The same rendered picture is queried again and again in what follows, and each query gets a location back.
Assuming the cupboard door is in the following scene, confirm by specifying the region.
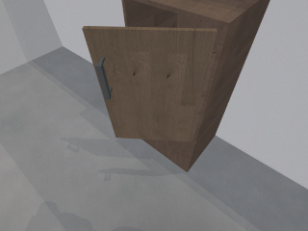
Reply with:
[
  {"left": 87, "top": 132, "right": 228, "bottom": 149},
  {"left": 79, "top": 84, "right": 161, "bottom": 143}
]
[{"left": 82, "top": 26, "right": 218, "bottom": 142}]

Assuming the handle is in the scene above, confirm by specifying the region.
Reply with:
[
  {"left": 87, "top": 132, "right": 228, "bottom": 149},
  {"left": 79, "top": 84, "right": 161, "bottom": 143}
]
[{"left": 95, "top": 57, "right": 113, "bottom": 100}]

